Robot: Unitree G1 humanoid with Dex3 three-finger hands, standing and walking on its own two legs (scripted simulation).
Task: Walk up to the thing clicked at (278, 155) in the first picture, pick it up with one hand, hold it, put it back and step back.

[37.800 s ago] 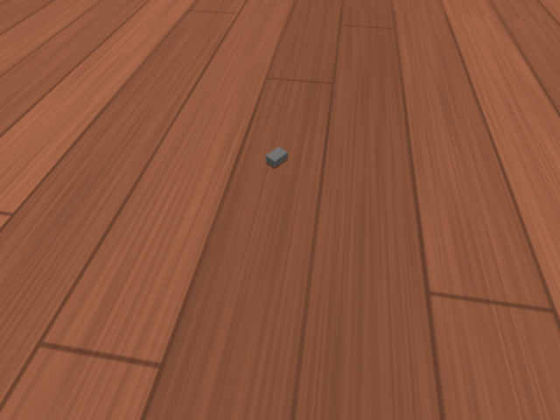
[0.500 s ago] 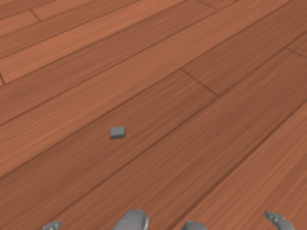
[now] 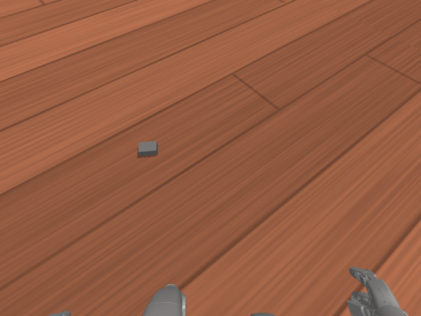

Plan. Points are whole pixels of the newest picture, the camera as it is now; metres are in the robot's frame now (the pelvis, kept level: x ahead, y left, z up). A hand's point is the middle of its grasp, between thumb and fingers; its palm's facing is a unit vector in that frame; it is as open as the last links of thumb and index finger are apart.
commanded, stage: step back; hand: left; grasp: from above
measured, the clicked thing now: (148, 148) +0.97 +0.41 -0.73
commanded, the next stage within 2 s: stand in 1.16 s
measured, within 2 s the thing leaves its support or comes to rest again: neither
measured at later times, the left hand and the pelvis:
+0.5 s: hand out of the picture -0.04 +0.29 -0.12, palm faces +0.11 -0.90 -0.42, open 7.4 cm; pelvis -0.06 +0.00 +0.02, yaw +7 degrees
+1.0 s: hand out of the picture +0.03 +0.27 -0.12, palm faces +0.15 -0.90 -0.42, open 7.4 cm; pelvis -0.01 +0.00 +0.01, yaw +8 degrees
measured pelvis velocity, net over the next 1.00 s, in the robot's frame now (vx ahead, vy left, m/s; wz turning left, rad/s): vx -0.01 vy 0.00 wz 0.15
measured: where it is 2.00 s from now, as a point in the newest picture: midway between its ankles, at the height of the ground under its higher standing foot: outside the picture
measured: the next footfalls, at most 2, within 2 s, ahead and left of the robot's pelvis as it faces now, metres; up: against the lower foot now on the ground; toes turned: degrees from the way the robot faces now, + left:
left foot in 0.36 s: -0.05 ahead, +0.13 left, +0.00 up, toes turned +5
right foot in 0.64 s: +0.06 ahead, -0.11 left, +0.00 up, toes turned +5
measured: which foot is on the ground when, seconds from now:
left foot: down 0.00-0.04, up 0.06-0.34, down 0.36-0.68, up 0.70-0.98, down 1.00-1.00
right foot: down 0.00-0.40, up 0.42-0.62, down 0.64-1.00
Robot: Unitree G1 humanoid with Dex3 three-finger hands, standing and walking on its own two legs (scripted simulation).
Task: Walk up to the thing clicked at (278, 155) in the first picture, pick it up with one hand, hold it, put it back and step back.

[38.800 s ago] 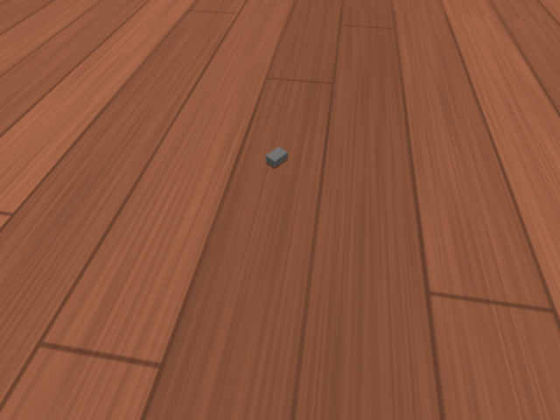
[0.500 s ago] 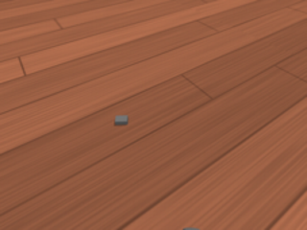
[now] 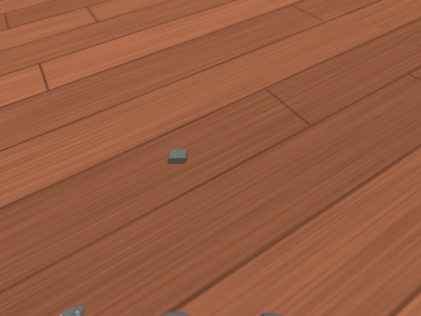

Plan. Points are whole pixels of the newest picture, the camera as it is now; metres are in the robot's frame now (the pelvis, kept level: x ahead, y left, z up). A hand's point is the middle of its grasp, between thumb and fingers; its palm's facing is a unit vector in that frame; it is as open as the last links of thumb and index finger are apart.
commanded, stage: step back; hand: left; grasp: from above
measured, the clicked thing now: (178, 155) +1.03 +0.27 -0.74
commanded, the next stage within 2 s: stand in 0.16 s
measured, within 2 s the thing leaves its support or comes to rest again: neither
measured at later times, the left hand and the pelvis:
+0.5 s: hand out of the picture +0.10 +0.26 -0.14, palm faces -0.03 -0.95 -0.32, open 7.4 cm; pelvis +0.01 +0.02 +0.02, yaw -1 degrees
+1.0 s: hand out of the picture +0.07 +0.26 -0.13, palm faces -0.04 -0.94 -0.35, open 7.4 cm; pelvis +0.00 +0.01 +0.02, yaw -1 degrees
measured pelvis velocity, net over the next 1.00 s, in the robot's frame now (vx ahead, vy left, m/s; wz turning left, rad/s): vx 0.00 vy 0.01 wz -0.02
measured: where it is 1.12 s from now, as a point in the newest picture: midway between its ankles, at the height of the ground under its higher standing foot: outside the picture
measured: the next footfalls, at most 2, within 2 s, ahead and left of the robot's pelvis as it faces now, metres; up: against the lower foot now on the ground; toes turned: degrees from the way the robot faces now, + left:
none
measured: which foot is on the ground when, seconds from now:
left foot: down 0.00-1.00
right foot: down 0.00-1.00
